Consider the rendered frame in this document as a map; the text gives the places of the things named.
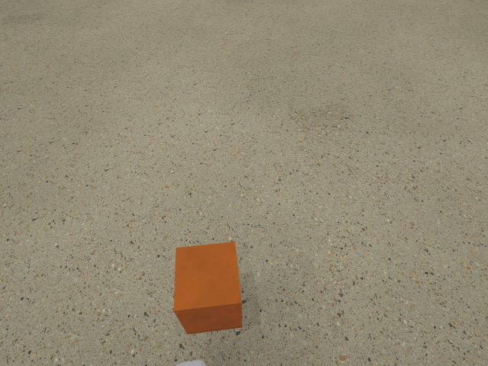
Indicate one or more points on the carton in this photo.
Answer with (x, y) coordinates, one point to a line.
(207, 291)

